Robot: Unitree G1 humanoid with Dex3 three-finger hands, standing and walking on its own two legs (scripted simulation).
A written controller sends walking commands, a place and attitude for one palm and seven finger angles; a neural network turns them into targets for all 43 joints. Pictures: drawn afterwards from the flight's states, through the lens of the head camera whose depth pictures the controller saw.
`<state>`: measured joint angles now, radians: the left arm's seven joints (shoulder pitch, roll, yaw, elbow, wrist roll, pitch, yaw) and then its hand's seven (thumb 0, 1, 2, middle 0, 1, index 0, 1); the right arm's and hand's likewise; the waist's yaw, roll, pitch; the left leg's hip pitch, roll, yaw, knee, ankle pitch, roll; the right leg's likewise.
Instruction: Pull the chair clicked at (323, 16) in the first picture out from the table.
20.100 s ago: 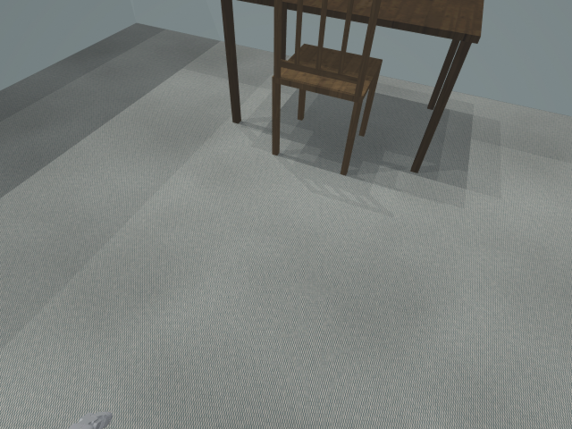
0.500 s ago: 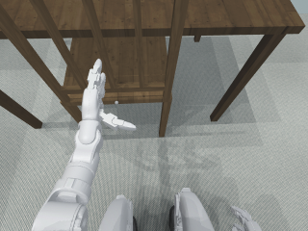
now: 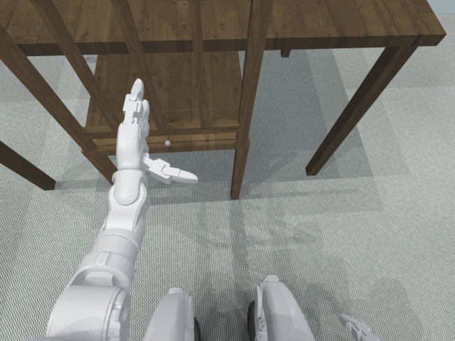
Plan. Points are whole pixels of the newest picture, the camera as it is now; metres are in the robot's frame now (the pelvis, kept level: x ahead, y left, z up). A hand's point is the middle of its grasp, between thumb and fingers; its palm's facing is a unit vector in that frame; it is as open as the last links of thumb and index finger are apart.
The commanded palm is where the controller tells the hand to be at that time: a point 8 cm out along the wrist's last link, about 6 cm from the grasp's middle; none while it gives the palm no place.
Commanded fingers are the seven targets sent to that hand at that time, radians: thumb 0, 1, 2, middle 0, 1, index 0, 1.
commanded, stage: push the fingers through the gap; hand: left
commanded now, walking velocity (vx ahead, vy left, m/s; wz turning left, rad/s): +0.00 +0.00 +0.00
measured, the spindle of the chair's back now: (143, 73) +0.57 +0.13 +0.06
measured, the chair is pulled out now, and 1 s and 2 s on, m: -0.10 -0.10 -0.10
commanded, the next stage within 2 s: hook a spindle and tug to test in 0.10 s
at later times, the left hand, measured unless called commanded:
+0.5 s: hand (167, 144) +0.45 +0.09 +0.02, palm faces -0.01 -1.00 -0.04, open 16.0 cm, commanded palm +0.42 +0.14 +0.02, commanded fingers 0.00 -0.44 0.32 -0.34 -0.96 -0.34 -0.96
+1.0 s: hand (168, 142) +0.45 +0.08 +0.02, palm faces -0.01 -1.00 -0.04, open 6.8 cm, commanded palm +0.42 +0.13 +0.02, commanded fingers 0.00 0.90 0.90 -0.50 -1.45 -0.50 -1.45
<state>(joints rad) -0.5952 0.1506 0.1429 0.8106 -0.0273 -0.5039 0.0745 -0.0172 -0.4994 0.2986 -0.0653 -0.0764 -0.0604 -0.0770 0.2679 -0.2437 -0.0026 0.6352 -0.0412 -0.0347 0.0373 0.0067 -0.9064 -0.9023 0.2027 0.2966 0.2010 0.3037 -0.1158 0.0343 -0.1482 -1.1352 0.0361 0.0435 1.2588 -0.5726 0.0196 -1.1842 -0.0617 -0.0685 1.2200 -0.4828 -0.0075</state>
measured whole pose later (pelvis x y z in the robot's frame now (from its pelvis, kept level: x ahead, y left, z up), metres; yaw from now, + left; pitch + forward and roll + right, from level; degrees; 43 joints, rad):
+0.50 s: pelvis +0.00 +0.00 +0.00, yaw +0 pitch +26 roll -1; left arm -0.59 0.15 0.15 0.81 -0.04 -0.50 0.06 -0.02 -0.50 0.30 -0.19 -0.46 -0.18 -0.46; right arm 0.26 -0.24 0.00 0.63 -0.04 -0.03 0.04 0.01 -0.91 -0.90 0.20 0.30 0.20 0.30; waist -0.11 0.03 -0.15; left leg -1.14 0.04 0.04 1.26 -0.57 0.02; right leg -1.19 -0.06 -0.07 1.22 -0.48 -0.01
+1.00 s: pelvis +0.00 +0.00 +0.00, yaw +0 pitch +26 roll -1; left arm -0.61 0.15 0.15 0.82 -0.02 -0.51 0.08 0.00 0.42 0.69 -0.50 -1.41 -0.49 -1.41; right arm 0.25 -0.24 0.00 0.63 -0.04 -0.04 0.04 0.01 -0.91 -0.90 0.20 0.30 0.20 0.30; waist -0.12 0.03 -0.15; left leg -1.15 0.03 0.04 1.27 -0.57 0.02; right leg -1.20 -0.06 -0.06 1.23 -0.48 -0.01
